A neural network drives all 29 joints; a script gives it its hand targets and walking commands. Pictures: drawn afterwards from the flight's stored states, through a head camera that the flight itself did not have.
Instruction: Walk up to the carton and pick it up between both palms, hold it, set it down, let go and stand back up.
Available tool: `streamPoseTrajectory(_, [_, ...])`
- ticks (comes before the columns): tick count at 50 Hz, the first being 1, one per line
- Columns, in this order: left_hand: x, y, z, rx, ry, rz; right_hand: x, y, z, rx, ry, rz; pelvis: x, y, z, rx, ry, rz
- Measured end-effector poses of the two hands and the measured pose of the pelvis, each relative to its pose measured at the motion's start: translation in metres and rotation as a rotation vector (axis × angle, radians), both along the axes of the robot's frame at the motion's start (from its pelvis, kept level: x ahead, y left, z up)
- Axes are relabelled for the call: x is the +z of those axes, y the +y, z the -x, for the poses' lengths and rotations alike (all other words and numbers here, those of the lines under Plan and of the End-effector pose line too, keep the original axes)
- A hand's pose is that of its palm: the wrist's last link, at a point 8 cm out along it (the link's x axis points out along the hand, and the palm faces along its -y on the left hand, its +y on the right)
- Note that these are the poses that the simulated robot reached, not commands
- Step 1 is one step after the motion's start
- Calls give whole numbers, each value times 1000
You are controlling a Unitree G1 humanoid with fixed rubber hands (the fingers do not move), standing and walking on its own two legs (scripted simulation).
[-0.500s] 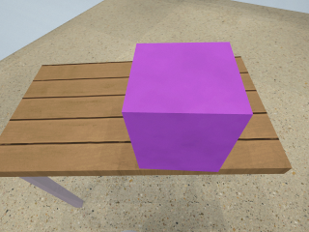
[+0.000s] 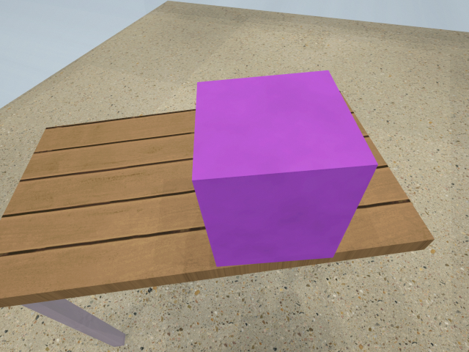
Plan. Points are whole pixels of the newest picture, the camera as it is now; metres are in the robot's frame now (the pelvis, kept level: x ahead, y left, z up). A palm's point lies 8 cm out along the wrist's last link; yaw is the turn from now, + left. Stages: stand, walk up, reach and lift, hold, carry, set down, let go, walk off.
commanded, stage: walk up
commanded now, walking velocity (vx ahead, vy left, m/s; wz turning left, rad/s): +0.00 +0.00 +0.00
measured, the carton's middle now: (268, 174) +0.41 -0.05 +0.06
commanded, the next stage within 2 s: none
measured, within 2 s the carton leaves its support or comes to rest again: neither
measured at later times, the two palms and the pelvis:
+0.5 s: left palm out of the picture -0.01 +0.20 -0.15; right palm out of the picture -0.05 -0.27 -0.14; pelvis -0.01 -0.05 +0.00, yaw -1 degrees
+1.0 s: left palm out of the picture +0.00 +0.09 -0.15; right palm out of the picture -0.02 -0.33 -0.15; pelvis -0.01 -0.12 +0.00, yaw +1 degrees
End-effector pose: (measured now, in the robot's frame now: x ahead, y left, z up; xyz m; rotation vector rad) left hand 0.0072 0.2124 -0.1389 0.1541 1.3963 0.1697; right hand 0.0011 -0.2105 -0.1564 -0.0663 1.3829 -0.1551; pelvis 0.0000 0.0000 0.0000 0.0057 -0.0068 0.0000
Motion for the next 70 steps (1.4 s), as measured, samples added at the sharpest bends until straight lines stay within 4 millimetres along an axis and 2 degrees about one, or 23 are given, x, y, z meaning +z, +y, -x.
streamPoseTrajectory(9, [-4,-12,6,18,2,16,4,-5,27,8,84,-4,1,-12,0,2,-13,1])
streamPoseTrajectory(19, [-8,-26,27,33,58,43,4,-12,30,10,92,9,-1,-19,3,1,-10,0])
streamPoseTrajectory(23, [-11,-19,27,-15,104,9,9,-37,37,-36,66,74,-3,-35,11,-6,-1,20])
streamPoseTrajectory(27, [-6,-20,2,-25,16,-30,11,-75,56,-58,109,121,-4,-58,13,-11,6,20])
streamPoseTrajectory(30, [-6,-35,-16,-12,-90,-63,-6,-99,61,-40,149,98,-15,-77,13,-9,1,-17])
streamPoseTrajectory(33, [-1,-62,-15,-3,-112,-78,-19,-119,55,-16,146,62,-17,-92,14,13,-21,2])
streamPoseTrajectory(38, [7,-105,3,-8,-54,-25,-6,-135,33,-21,94,33,-2,-108,8,-6,4,-24])
streamPoseTrajectory(41, [5,-114,8,-6,-35,-12,0,-136,25,-10,73,33,0,-115,7,0,12,-10])
streamPoseTrajectory(45, [-7,-122,10,0,-28,16,2,-134,22,4,77,49,-4,-120,8,15,14,25])
streamPoseTrajectory(48, [-16,-124,11,23,-16,38,7,-127,22,11,77,56,-5,-123,8,17,2,17])
streamPoseTrajectory(51, [-15,-125,13,49,-20,47,12,-120,22,25,74,43,-1,-124,4,16,-4,9])
streamPoseTrajectory(54, [-11,-126,16,54,-14,47,9,-114,19,34,63,24,0,-123,3,11,-8,6])
streamPoseTrajectory(62, [-6,-128,27,40,24,28,2,-114,21,31,65,1,-1,-122,5,11,-7,4])
streamPoseTrajectory(66, [2,-109,40,90,12,-37,0,-125,22,70,118,26,0,-113,14,20,9,-21])
streamPoseTrajectory(70, [11,-80,63,114,56,-89,3,-127,3,85,64,55,2,-97,21,20,20,-31])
